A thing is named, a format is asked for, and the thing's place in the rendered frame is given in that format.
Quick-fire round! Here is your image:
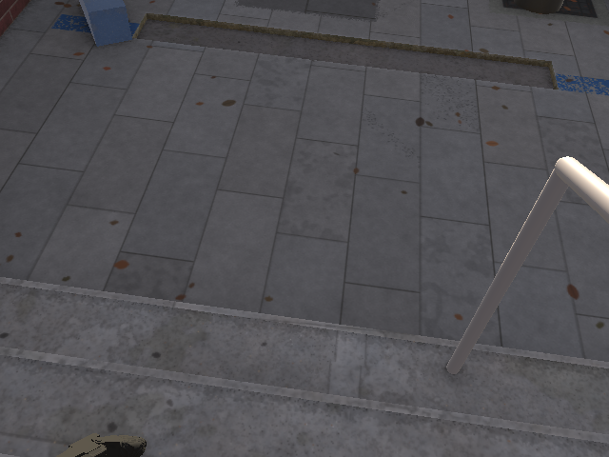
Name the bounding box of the robot left hand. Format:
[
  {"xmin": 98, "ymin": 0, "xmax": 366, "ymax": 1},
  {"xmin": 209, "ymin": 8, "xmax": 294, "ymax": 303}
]
[{"xmin": 56, "ymin": 433, "xmax": 147, "ymax": 457}]

